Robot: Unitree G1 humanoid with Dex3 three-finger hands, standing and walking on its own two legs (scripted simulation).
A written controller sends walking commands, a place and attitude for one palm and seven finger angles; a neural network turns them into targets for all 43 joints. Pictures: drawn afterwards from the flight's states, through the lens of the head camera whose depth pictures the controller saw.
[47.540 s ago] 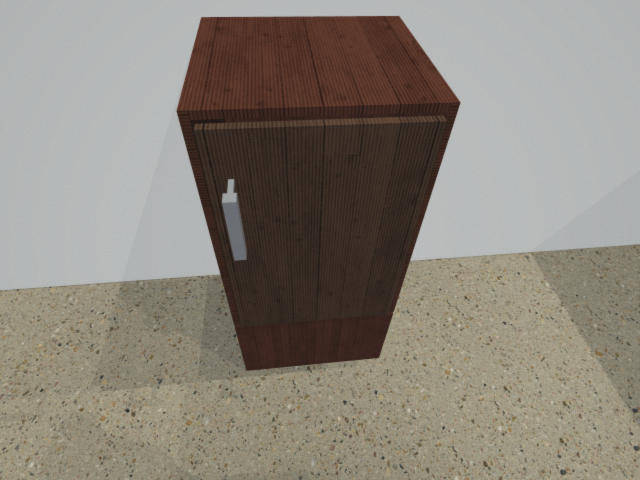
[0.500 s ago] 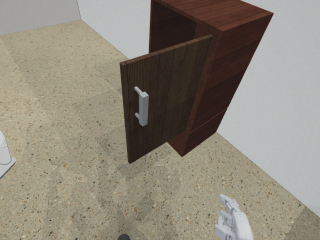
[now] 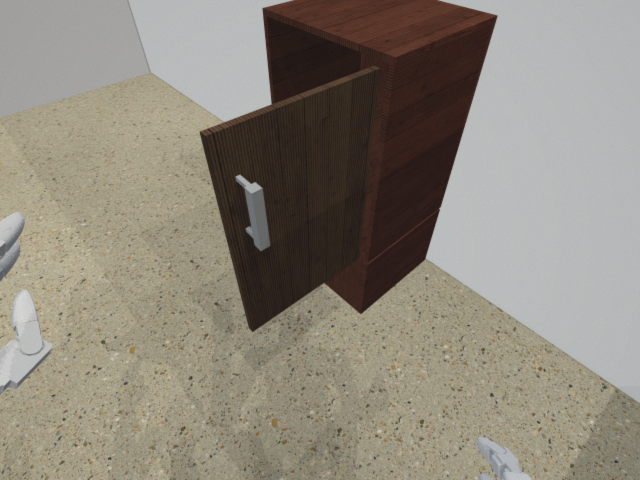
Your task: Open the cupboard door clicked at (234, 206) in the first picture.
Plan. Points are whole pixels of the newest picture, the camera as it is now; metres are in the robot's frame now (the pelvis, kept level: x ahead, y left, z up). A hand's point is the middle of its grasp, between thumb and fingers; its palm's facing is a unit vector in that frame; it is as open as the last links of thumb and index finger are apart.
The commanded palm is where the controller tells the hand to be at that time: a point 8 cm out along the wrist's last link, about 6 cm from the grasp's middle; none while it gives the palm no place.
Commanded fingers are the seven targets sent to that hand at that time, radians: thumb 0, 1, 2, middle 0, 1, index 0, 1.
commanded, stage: stop stepping back and stand still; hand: left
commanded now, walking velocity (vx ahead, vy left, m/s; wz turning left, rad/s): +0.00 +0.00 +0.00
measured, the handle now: (252, 212) +0.58 +0.15 -0.02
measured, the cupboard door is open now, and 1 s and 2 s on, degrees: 88 88 88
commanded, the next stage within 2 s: let the arm hang, fingers relaxed in 0.14 s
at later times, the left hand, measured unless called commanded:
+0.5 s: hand out of the picture +0.05 +0.18 -0.15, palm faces -0.01 -0.98 -0.18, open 7.4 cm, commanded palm none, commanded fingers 0.00 0.90 0.90 -0.20 -0.30 -0.20 -0.30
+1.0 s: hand out of the picture -0.09 +0.21 -0.16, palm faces +0.07 -0.98 -0.20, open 7.3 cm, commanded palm none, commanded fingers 0.00 0.90 0.90 -0.20 -0.30 -0.20 -0.30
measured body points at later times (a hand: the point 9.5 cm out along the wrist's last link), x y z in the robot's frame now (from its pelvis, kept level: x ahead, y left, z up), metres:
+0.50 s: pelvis -0.03 +0.01 +0.00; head -0.03 +0.02 +0.45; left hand +0.05 +0.24 -0.13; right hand +0.10 -0.24 -0.12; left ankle +0.03 +0.13 -0.73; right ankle -0.05 -0.06 -0.73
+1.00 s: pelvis -0.04 +0.04 +0.01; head -0.04 +0.03 +0.46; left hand -0.09 +0.26 -0.15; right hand -0.07 -0.17 -0.16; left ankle +0.03 +0.13 -0.73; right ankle -0.05 -0.06 -0.73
